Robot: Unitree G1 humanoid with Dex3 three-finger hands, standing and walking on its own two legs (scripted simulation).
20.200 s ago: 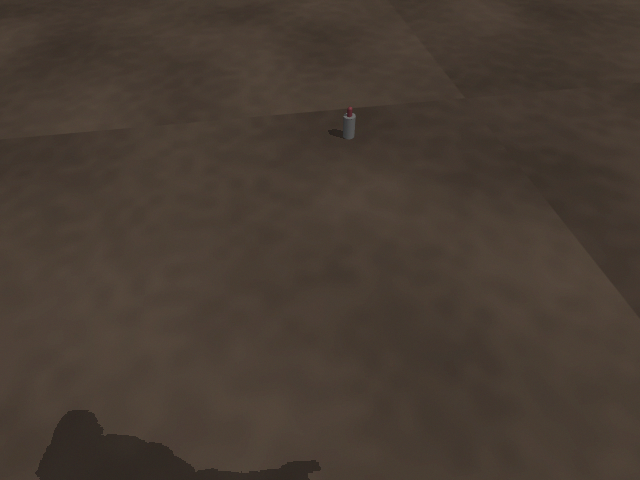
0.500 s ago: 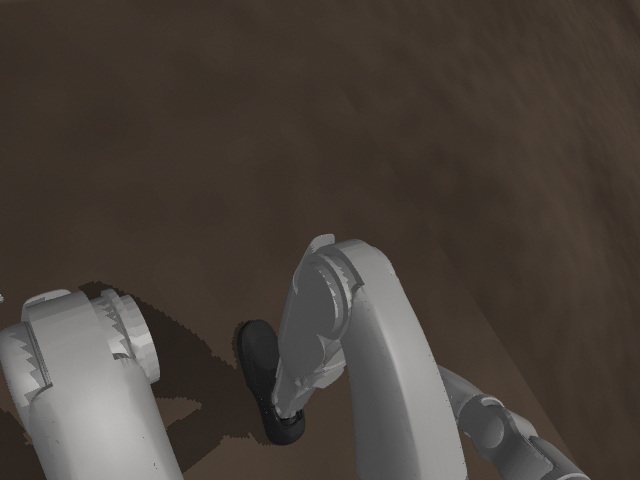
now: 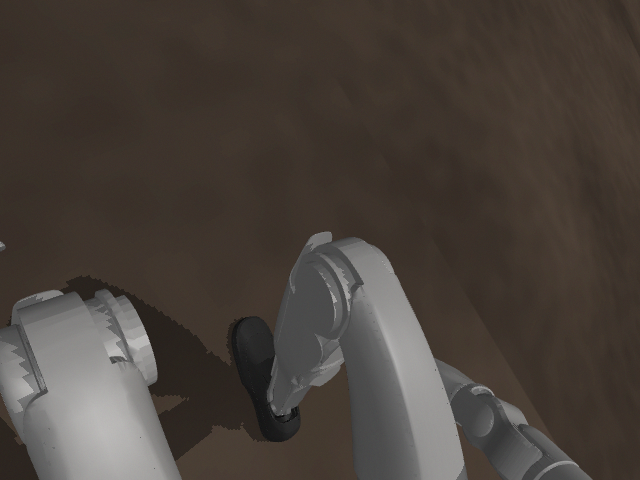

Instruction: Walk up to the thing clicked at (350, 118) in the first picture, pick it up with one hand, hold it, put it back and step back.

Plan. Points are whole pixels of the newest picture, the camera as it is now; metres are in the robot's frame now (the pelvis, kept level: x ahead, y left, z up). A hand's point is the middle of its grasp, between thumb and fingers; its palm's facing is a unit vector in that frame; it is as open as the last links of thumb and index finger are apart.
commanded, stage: close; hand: left
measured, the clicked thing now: out of the picture +0.44 +0.29 -0.20
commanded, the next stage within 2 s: settle in 0.54 s
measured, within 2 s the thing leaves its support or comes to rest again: leaves its support in 0.92 s
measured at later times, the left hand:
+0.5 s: hand out of the picture +0.44 +0.28 -0.17, palm faces +0.33 -0.94 +0.00, open 9.3 cm
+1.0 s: hand out of the picture +0.44 +0.28 -0.16, palm faces +0.31 -0.95 +0.01, open 7.6 cm
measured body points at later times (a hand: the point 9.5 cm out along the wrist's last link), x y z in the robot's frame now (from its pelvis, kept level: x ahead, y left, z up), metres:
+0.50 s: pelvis +0.00 +0.00 +0.00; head +0.23 +0.19 +0.33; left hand +0.42 +0.33 -0.17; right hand +0.16 -0.25 -0.03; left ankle +0.08 +0.12 -0.26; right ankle +0.16 -0.13 -0.25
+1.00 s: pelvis +0.00 +0.00 +0.00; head +0.23 +0.19 +0.33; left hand +0.41 +0.33 -0.16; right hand +0.17 -0.25 -0.03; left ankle +0.08 +0.12 -0.26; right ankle +0.16 -0.13 -0.25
